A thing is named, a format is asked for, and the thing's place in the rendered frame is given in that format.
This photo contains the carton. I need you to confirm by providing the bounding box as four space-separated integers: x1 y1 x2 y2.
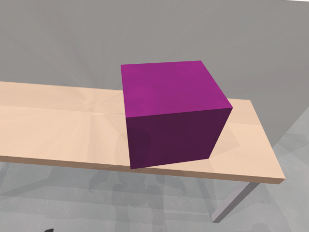
121 60 233 169

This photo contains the table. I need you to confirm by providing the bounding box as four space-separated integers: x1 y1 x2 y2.
0 81 286 223

